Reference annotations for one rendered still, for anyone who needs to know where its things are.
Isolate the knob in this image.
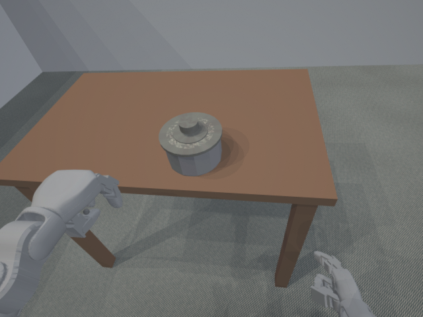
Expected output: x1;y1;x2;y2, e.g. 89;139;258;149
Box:
178;116;199;134

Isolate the robot left forearm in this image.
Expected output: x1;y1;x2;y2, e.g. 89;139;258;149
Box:
0;206;67;317

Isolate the lid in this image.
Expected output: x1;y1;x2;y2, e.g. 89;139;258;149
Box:
159;112;222;157

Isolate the robot left hand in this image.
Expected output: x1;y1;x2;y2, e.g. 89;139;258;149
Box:
31;170;122;238

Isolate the robot right hand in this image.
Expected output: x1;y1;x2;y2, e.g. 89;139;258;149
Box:
311;251;363;315

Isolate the table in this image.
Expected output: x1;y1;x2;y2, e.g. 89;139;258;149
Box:
0;69;338;288

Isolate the robot right forearm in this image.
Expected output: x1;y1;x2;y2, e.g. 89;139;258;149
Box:
338;299;377;317

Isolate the pot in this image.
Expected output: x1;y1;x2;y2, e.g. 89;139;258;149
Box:
166;140;222;176

